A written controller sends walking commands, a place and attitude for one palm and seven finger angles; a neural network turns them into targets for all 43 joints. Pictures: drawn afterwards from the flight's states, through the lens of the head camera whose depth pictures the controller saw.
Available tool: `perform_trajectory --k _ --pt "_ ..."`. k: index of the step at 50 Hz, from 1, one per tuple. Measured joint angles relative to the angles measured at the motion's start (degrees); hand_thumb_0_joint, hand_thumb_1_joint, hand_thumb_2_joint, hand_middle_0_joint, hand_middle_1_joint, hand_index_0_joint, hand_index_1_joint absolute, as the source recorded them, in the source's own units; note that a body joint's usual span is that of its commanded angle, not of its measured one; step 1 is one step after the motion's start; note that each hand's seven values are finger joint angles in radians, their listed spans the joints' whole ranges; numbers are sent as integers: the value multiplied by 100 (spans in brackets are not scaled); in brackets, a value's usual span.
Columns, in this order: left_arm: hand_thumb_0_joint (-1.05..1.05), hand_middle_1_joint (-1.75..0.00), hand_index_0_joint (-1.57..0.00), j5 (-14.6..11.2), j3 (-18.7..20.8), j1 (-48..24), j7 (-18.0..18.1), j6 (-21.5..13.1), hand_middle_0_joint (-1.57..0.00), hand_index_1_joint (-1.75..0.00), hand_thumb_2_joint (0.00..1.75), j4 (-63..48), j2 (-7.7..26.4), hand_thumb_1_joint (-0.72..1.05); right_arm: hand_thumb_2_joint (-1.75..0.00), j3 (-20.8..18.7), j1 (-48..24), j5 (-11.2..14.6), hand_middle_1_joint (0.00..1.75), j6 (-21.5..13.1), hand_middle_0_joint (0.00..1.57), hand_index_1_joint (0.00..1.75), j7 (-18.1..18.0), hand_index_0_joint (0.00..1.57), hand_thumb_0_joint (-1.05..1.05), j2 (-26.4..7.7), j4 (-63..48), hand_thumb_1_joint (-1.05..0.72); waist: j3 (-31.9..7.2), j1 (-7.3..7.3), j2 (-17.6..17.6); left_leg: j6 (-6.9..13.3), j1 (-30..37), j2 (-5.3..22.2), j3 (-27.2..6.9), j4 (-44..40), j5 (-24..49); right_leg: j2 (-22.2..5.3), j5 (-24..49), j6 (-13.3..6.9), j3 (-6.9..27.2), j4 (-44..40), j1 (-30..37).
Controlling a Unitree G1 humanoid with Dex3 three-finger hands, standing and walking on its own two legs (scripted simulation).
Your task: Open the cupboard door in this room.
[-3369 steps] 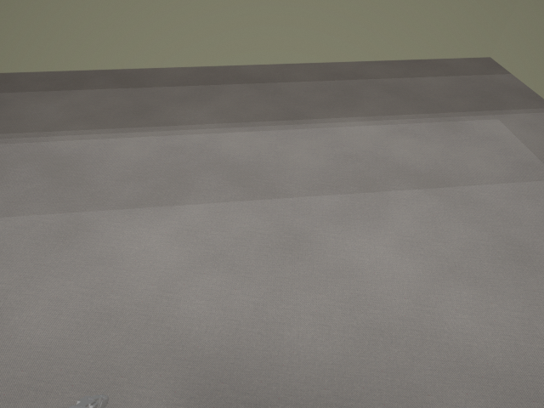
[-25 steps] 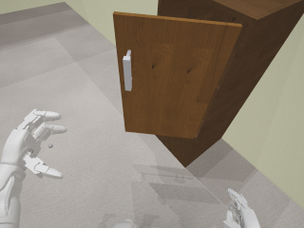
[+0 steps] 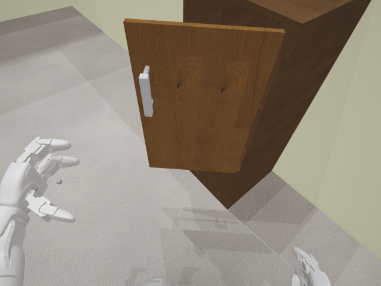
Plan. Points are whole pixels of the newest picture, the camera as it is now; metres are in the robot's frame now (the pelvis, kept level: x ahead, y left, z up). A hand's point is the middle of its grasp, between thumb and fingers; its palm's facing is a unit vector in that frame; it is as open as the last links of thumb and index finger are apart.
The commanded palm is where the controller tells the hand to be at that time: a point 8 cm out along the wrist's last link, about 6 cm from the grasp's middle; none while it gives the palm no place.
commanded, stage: raise the hand with hooked fingers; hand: left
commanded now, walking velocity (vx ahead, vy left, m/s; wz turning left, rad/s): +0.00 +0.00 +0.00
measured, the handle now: (147, 91) +0.58 +0.16 +0.07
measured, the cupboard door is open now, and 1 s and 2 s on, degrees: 47 47 47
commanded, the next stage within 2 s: move the hooked fingers beside the handle in 0.06 s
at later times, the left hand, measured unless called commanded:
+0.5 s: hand (79, 162) +0.33 +0.25 +0.08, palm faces +0.01 -1.00 +0.00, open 13.9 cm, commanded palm +0.31 +0.30 +0.08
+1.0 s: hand (98, 137) +0.41 +0.24 +0.07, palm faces -0.01 -1.00 +0.00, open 13.9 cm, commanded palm +0.39 +0.28 +0.07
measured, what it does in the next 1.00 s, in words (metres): stands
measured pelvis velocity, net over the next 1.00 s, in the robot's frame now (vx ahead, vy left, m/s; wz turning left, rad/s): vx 0.01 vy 0.00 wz -0.03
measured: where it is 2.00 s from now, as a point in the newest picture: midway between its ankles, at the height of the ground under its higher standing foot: outside the picture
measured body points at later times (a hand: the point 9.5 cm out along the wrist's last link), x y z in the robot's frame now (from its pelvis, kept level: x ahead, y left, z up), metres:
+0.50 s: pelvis +0.00 -0.02 +0.00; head +0.04 -0.01 +0.44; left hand +0.33 +0.31 +0.08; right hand +0.14 -0.28 -0.09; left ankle +0.03 +0.10 -0.70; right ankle +0.00 -0.12 -0.70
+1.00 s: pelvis +0.01 +0.00 -0.01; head +0.07 +0.01 +0.44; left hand +0.40 +0.29 +0.07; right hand +0.09 -0.27 -0.11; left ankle +0.03 +0.10 -0.70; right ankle +0.00 -0.12 -0.70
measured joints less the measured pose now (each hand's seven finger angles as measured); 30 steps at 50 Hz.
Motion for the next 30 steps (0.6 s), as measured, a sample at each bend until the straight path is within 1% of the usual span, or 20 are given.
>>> perform_trajectory --k 7,11,17,24,30 --pt "-2 -120 -30 -40 -15 -95 -77 58 -30 -120 30 228 33 -50 -89 34 -76 21 30 18 20 30 -26 20 1 12 0 -91 -27 19 55 -54 4 18 -33 -27 25 21 -14 -52 -30 21 -13" --pt "-2 -120 -30 -36 -31 -123 -82 6 -30 -120 30 276 -1 -50 -89 28 -106 21 30 15 20 30 -42 20 1 0 0 -91 -21 33 66 -79 1 29 -43 -33 33 32 -23 -77 -37 42 -27" --pt "-2 -120 -30 67 -40 -695 -78 -78 -30 -120 30 834 71 -50 -89 34 -163 26 30 44 20 30 -94 20 1 -42 106 -91 35 36 31 -119 -115 38 -105 44 35 43 -55 -117 -96 138 -132" --pt "-2 -120 -30 177 -49 -1277 -105 -120 -30 -120 30 1357 191 -50 -89 14 -131 29 30 160 20 30 -82 20 1 -51 173 -91 28 -72 -23 -136 -208 72 -68 59 28 73 -54 -134 -55 175 -259" --pt "-2 -120 -30 262 -8 -1551 -17 -147 -30 -120 30 1662 266 -50 -89 -41 41 34 30 301 20 30 -30 20 1 -63 125 -91 0 -168 -28 -123 -270 94 -6 59 2 91 -52 -120 10 175 -347"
